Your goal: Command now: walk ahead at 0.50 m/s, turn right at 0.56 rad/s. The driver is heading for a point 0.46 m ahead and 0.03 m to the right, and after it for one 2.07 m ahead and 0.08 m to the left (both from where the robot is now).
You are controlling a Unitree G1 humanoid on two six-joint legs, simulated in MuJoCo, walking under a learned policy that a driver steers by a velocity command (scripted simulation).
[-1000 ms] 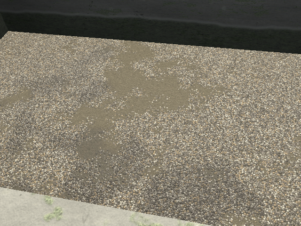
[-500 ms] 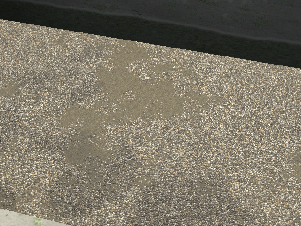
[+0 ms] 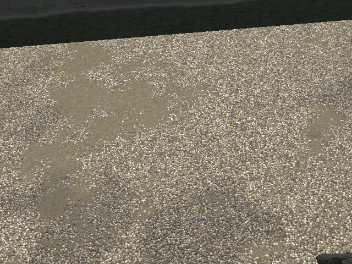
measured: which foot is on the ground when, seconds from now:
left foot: up 0.00-0.16, down 0.18-1.00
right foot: down 0.00-1.00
